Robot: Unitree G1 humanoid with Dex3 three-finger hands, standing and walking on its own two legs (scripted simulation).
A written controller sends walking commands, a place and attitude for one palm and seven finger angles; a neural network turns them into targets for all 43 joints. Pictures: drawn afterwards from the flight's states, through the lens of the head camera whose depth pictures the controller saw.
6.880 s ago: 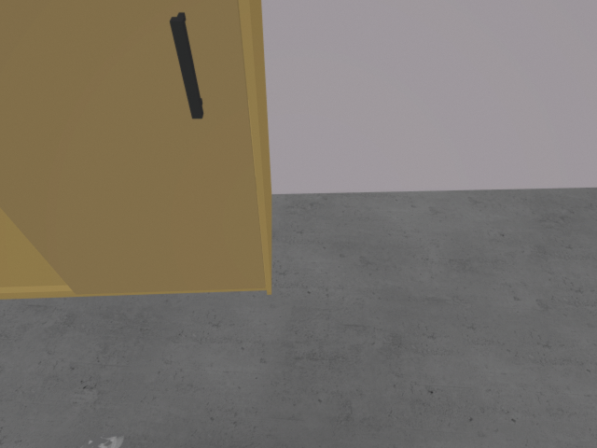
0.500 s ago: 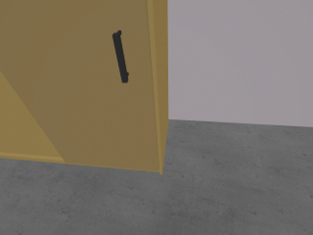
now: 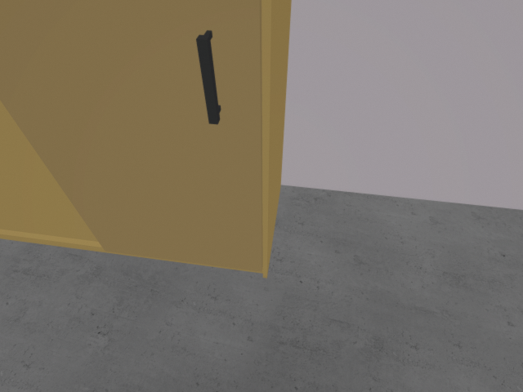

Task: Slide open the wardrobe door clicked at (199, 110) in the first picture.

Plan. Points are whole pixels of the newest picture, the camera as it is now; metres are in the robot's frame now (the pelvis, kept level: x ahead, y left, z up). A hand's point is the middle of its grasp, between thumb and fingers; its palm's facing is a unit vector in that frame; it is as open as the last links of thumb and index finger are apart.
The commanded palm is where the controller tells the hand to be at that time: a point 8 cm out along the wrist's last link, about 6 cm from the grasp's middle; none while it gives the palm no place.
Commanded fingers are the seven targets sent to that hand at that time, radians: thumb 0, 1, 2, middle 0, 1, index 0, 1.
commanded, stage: look again from close up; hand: right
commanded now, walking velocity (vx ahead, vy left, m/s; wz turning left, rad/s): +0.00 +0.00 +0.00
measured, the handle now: (211, 79) +0.69 +0.15 +0.14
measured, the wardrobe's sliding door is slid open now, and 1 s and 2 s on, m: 0.00 0.00 0.00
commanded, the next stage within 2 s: shuffle to correct the standing spot in 0.72 s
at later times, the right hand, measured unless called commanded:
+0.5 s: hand out of the picture +0.00 -0.14 -0.18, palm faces +0.04 +0.98 -0.17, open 7.3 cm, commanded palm none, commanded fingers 0.00 -0.90 -0.90 0.20 0.30 0.20 0.30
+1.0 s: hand out of the picture +0.00 -0.13 -0.18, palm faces +0.04 +0.99 -0.15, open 7.3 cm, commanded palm none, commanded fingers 0.00 -0.90 -0.90 0.20 0.30 0.20 0.30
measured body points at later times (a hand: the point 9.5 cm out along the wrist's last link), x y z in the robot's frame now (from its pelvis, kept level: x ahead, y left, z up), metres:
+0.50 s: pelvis +0.01 +0.02 +0.00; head +0.02 +0.02 +0.45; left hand +0.00 +0.23 -0.16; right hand +0.00 -0.19 -0.16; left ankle +0.03 +0.15 -0.74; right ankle -0.01 -0.08 -0.74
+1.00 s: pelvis +0.03 +0.03 +0.00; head +0.03 +0.02 +0.45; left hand -0.01 +0.24 -0.16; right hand +0.00 -0.18 -0.17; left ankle +0.03 +0.15 -0.74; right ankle -0.01 -0.08 -0.74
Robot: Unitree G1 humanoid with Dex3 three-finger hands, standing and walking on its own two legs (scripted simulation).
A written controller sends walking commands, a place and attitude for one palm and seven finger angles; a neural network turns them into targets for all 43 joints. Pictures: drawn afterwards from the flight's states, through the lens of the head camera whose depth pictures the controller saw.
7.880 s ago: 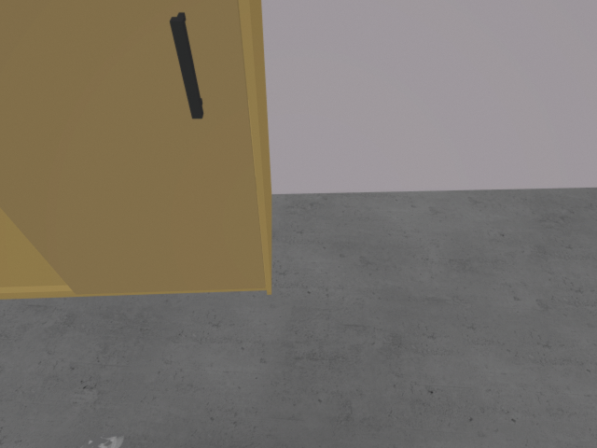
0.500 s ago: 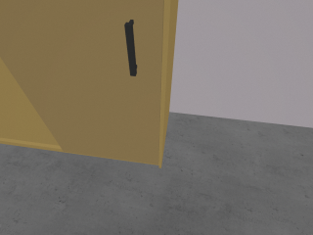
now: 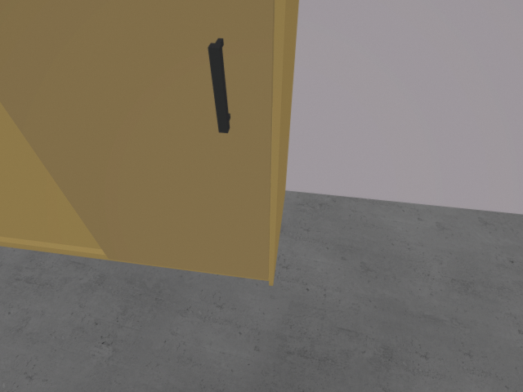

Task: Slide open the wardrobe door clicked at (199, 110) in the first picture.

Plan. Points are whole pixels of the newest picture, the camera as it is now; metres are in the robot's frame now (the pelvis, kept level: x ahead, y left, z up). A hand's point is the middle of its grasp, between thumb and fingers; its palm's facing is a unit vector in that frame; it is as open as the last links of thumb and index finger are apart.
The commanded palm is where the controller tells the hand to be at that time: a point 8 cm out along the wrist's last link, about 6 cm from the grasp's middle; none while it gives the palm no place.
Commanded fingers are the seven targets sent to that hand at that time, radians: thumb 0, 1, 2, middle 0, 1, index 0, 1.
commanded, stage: shuffle to correct the standing spot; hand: right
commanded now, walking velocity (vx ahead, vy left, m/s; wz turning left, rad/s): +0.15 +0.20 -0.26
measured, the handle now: (222, 87) +0.66 +0.13 +0.14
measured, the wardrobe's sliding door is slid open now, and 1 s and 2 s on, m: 0.00 0.00 0.00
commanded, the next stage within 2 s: come to a stop and stand still in 1.48 s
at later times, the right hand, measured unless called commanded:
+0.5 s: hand out of the picture +0.02 -0.07 -0.20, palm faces +0.11 +0.99 -0.06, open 7.4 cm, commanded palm none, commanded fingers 0.00 -0.90 -0.90 0.20 0.30 0.20 0.30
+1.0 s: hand (284, 346) +0.25 -0.02 -0.18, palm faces +0.10 +0.97 -0.23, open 7.3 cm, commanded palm none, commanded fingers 0.00 -0.90 -0.90 0.20 0.30 0.20 0.30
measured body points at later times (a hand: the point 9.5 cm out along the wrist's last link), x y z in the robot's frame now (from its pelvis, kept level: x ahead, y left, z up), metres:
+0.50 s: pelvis +0.11 +0.05 -0.02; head +0.14 +0.02 +0.43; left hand +0.19 +0.28 -0.16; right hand +0.02 -0.13 -0.19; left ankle +0.01 +0.13 -0.71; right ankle +0.12 -0.04 -0.74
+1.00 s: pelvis +0.21 +0.17 -0.01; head +0.26 +0.17 +0.44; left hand +0.25 +0.44 -0.16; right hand +0.25 -0.07 -0.16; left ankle +0.24 +0.29 -0.74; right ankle +0.16 +0.08 -0.68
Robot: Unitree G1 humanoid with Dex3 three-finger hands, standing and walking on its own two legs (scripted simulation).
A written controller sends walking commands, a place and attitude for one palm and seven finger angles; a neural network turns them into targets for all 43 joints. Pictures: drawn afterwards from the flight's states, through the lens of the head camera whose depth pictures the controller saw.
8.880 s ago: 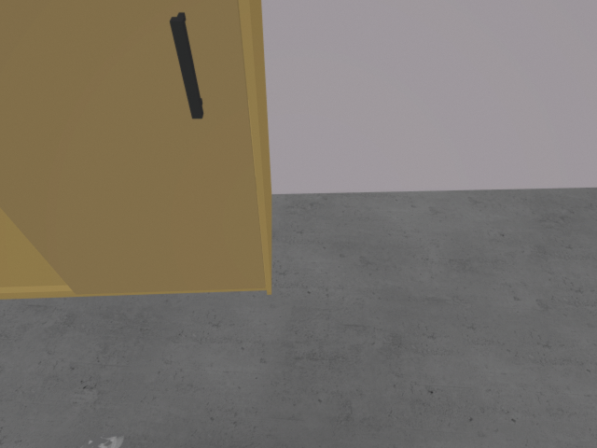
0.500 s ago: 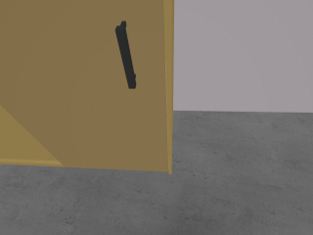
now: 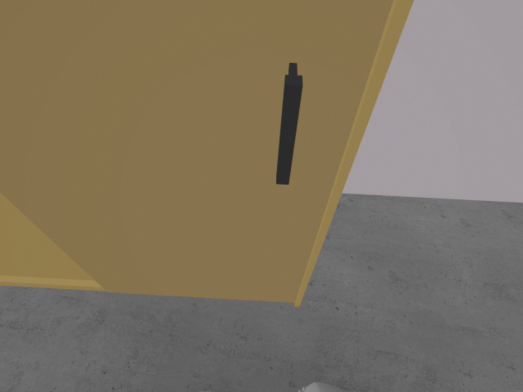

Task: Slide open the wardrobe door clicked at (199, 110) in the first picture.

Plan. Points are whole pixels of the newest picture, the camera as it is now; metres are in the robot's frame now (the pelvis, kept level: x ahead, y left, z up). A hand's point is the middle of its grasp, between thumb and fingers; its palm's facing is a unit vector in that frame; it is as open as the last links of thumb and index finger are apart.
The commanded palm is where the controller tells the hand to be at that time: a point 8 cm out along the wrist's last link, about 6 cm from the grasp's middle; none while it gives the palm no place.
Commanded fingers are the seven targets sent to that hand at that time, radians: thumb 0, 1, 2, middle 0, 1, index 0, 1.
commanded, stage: shuffle to correct the standing spot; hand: right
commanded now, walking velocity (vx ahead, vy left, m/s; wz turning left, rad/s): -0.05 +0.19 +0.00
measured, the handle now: (287, 129) +0.45 +0.00 +0.15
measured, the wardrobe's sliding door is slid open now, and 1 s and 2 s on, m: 0.00 0.00 0.00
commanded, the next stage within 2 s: come to a stop and stand still in 0.48 s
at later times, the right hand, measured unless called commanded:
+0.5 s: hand out of the picture +0.08 -0.08 -0.17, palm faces -0.04 +0.97 -0.23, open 7.3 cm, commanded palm none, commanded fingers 0.00 -0.90 -0.90 0.20 0.30 0.20 0.30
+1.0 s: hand out of the picture -0.02 -0.01 -0.17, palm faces +0.09 +0.98 -0.18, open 7.3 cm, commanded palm none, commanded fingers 0.00 -0.90 -0.90 0.20 0.30 0.20 0.30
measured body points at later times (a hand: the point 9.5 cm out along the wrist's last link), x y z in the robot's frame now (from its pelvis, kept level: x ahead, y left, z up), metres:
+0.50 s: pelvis +0.01 +0.13 +0.00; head +0.06 +0.12 +0.44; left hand +0.01 +0.38 -0.15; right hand +0.09 -0.13 -0.15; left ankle +0.03 +0.28 -0.74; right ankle +0.02 -0.05 -0.73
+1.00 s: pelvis -0.04 +0.18 +0.01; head -0.05 +0.16 +0.46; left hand -0.04 +0.40 -0.14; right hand -0.03 -0.06 -0.15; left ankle +0.03 +0.28 -0.73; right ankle -0.07 +0.09 -0.73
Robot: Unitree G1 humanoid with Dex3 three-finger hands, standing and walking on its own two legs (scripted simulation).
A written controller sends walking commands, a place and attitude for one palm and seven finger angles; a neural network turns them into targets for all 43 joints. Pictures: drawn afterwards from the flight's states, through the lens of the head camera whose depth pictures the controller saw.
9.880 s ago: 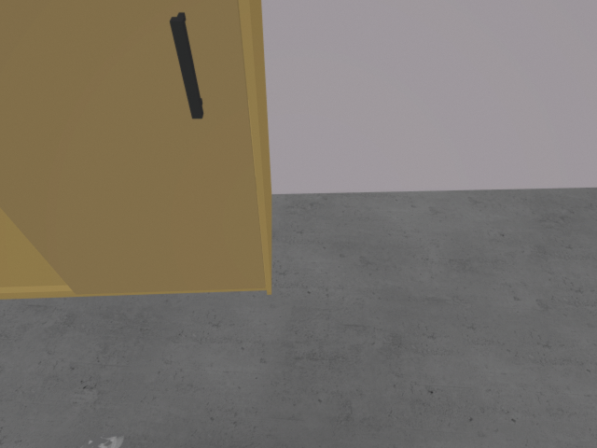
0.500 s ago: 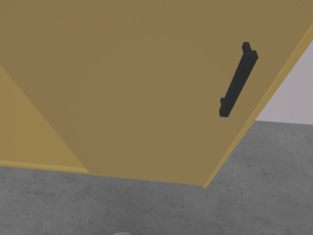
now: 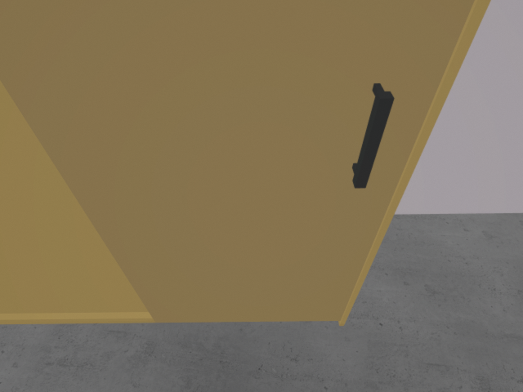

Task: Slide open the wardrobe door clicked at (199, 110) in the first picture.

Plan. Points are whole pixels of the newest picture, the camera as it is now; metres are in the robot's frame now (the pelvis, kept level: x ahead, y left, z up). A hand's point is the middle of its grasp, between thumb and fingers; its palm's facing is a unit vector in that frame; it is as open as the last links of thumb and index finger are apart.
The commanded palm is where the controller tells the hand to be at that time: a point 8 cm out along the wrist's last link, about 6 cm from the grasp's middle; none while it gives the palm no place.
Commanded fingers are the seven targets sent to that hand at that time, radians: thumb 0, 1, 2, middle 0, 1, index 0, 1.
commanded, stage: come to a stop and stand still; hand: right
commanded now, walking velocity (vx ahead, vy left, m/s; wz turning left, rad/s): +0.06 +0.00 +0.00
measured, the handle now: (367, 138) +0.50 -0.17 +0.14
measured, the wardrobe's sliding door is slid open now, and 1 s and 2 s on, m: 0.00 0.00 0.00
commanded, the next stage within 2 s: look again from close up in 1.20 s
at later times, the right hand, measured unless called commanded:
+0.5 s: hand out of the picture +0.02 -0.15 -0.19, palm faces +0.02 +0.98 -0.18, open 7.3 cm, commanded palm none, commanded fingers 0.00 -0.90 -0.90 0.20 0.30 0.20 0.30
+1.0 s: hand out of the picture +0.04 -0.21 -0.17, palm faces -0.01 +0.96 -0.26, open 7.4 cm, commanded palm none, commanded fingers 0.00 -0.90 -0.90 0.20 0.30 0.20 0.30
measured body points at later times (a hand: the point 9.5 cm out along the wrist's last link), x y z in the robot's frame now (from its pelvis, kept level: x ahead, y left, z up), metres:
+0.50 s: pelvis +0.03 +0.01 -0.01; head +0.00 +0.01 +0.44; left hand +0.01 +0.22 -0.17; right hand +0.02 -0.20 -0.17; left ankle +0.07 +0.10 -0.74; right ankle -0.03 -0.09 -0.74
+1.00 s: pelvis +0.00 -0.01 +0.00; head -0.02 -0.01 +0.45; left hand +0.00 +0.25 -0.15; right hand +0.04 -0.26 -0.15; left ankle +0.07 +0.10 -0.74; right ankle -0.03 -0.09 -0.74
